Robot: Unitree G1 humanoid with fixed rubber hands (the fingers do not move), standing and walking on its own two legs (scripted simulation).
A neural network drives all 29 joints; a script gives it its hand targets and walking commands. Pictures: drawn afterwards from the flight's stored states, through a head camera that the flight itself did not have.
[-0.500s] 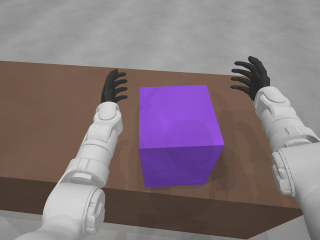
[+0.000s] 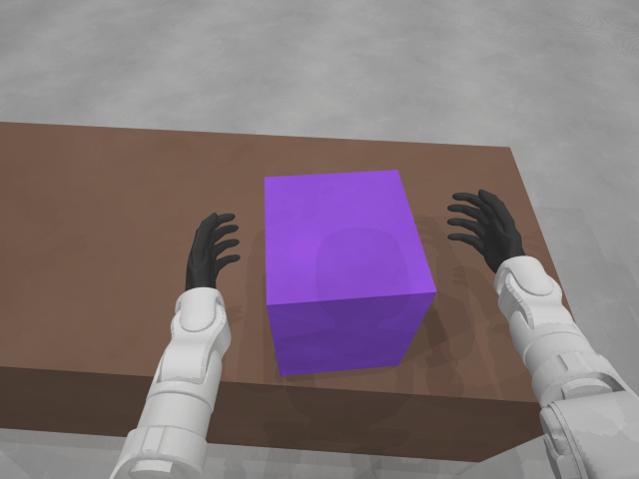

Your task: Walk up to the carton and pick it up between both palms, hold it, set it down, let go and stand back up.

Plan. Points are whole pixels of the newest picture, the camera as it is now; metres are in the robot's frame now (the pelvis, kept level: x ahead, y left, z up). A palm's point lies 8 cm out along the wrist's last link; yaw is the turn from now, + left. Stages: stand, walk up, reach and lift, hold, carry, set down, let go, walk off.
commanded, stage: set down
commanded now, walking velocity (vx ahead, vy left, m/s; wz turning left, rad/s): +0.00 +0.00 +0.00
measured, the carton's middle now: (336, 277) +0.43 +0.01 -0.06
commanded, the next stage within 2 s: none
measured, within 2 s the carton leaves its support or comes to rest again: neither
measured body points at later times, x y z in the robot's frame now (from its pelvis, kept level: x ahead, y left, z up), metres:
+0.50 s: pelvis +0.01 +0.00 +0.00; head +0.03 +0.00 +0.45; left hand +0.31 +0.16 +0.02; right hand +0.35 -0.22 +0.01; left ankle +0.01 +0.15 -0.74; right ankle +0.02 -0.09 -0.74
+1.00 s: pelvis +0.01 +0.00 +0.00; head +0.02 +0.01 +0.45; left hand +0.26 +0.16 -0.02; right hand +0.28 -0.25 -0.02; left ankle +0.01 +0.15 -0.74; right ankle +0.02 -0.09 -0.74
